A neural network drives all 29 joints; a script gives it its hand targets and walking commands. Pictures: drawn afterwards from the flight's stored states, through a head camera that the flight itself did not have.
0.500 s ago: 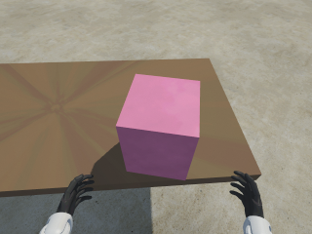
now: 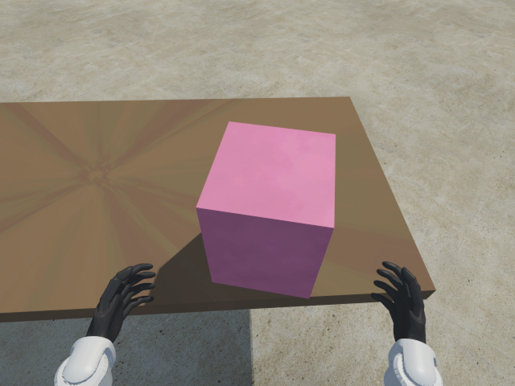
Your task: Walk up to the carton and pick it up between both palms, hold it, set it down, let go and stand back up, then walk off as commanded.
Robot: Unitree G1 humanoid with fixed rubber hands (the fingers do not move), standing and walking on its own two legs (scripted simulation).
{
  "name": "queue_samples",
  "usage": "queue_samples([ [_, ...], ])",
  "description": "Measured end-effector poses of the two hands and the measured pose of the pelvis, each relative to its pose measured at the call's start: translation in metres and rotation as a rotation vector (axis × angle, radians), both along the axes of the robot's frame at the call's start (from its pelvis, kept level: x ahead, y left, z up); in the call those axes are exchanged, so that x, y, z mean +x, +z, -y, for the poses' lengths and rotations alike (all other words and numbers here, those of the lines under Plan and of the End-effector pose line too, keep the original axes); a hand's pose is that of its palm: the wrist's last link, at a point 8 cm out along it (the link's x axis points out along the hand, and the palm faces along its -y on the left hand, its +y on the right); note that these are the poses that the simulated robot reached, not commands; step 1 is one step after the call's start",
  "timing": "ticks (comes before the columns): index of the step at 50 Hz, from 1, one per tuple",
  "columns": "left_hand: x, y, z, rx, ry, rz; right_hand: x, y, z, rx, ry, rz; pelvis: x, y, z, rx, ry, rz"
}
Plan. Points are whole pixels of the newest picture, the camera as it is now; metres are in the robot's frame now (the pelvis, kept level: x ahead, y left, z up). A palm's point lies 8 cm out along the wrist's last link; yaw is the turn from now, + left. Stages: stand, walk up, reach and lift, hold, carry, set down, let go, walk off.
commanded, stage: reach and lift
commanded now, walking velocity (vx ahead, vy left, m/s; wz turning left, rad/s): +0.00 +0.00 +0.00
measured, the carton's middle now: (270, 212) +0.41 +0.00 -0.02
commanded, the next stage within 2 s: none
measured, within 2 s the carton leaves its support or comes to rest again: neither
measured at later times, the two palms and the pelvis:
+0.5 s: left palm (121, 262) +0.28 +0.23 +0.04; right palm (407, 286) +0.24 -0.19 +0.04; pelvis +0.01 +0.00 +0.00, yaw +0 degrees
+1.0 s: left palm (132, 205) +0.35 +0.22 +0.09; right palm (397, 222) +0.31 -0.18 +0.10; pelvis +0.01 +0.00 +0.00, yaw +0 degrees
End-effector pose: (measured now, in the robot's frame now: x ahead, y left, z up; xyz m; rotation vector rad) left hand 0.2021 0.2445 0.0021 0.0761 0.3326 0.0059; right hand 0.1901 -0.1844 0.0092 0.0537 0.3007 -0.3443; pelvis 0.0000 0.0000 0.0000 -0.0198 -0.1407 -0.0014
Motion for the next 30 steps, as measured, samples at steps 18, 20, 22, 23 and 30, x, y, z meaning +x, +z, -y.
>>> queue_samples([
  [18, 0.05, 0.036, 0.006, -0.041, -0.023, 0.059, 0.023, 0.021, 0.001, 0.001, 0.035, -0.043, 0.006, 0.0, -0.001, -0.001, 0.0, -0.009],
  [20, 0.058, 0.038, 0.008, -0.044, -0.027, 0.051, 0.029, 0.024, 0.001, 0.002, 0.042, -0.041, 0.007, 0.0, -0.001, -0.002, 0.0, -0.01],
  [22, 0.064, 0.04, 0.009, -0.047, -0.03, 0.04, 0.035, 0.027, 0.002, -0.008, 0.051, -0.035, 0.009, 0.0, -0.001, -0.002, 0.0, -0.013],
  [23, 0.067, 0.041, 0.009, -0.048, -0.032, 0.035, 0.038, 0.029, 0.002, -0.011, 0.056, -0.031, 0.009, 0.0, -0.001, -0.002, 0.0, -0.014],
  [30, 0.089, 0.054, 0.015, -0.051, -0.05, 0.045, 0.065, 0.044, 0.0, -0.009, 0.087, 0.01, 0.013, 0.001, -0.001, -0.002, 0.0, -0.02],
])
